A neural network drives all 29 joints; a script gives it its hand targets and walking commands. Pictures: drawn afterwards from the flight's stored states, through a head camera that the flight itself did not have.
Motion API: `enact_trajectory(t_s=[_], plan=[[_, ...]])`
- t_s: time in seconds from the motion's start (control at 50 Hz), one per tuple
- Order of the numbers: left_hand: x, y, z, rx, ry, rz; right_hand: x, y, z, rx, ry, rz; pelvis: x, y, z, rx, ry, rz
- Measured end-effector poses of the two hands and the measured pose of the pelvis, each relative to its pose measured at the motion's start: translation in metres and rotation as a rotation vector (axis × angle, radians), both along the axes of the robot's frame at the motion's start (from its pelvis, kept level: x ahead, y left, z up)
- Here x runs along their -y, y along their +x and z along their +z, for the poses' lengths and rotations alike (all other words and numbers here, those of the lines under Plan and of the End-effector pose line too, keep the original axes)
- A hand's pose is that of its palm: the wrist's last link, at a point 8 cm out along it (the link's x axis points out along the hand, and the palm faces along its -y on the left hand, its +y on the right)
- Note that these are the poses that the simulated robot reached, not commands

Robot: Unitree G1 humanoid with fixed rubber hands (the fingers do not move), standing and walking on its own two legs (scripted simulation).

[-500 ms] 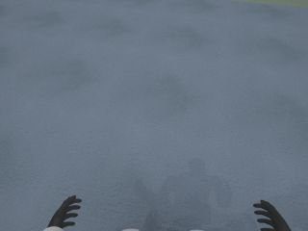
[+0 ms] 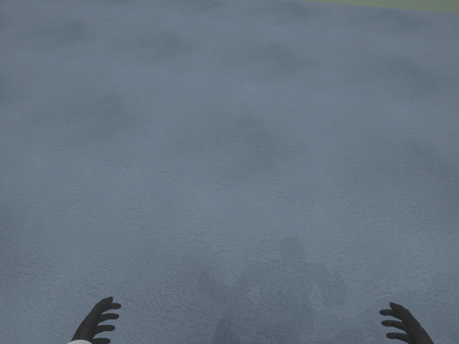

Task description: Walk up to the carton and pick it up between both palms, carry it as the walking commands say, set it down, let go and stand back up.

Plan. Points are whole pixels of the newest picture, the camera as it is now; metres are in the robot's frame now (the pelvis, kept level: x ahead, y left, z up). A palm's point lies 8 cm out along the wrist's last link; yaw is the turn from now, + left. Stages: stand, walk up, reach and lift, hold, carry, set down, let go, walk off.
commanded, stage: stand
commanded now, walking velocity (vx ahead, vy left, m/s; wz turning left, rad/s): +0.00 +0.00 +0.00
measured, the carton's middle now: out of the picture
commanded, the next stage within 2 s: walk up in 0.38 s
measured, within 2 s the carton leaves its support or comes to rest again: neither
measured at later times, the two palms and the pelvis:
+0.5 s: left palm out of the picture +0.09 +0.30 -0.09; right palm out of the picture +0.10 -0.30 -0.08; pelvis -0.01 +0.00 +0.02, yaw +0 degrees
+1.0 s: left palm out of the picture +0.05 +0.50 -0.07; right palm (358, 261) +0.26 -0.20 -0.03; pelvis +0.03 +0.10 -0.01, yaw +18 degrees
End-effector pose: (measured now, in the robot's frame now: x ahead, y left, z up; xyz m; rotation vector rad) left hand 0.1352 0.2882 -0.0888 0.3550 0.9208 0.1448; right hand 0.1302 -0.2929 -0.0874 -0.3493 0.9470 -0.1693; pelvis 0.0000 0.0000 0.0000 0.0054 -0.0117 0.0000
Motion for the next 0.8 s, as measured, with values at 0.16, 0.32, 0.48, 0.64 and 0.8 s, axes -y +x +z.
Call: enact_trajectory(t_s=[0.16,0.32,0.48,0.64,0.8], plan=[[-0.006,-0.013,0.002,-0.033,0.008,0.013,0.003,-0.008,0.002,-0.033,-0.007,-0.011,-0.001,-0.004,0.005,0.012,0.000,0.000],[-0.007,-0.025,0.002,-0.070,-0.004,0.023,0.003,-0.021,0.005,-0.072,-0.007,-0.029,-0.003,-0.008,0.012,0.020,-0.002,-0.003],[-0.009,-0.039,0.003,-0.116,-0.011,0.039,0.003,-0.032,0.007,-0.107,-0.003,-0.040,-0.004,-0.011,0.019,0.026,-0.002,-0.003],[-0.016,-0.053,0.007,-0.130,-0.003,0.073,0.006,-0.036,0.009,-0.134,0.010,-0.028,-0.003,-0.013,0.022,0.019,-0.011,0.021],[-0.102,-0.098,0.031,-0.058,0.136,0.255,-0.009,0.033,0.037,-0.100,0.004,0.177,-0.023,-0.009,0.020,0.000,-0.042,0.195]])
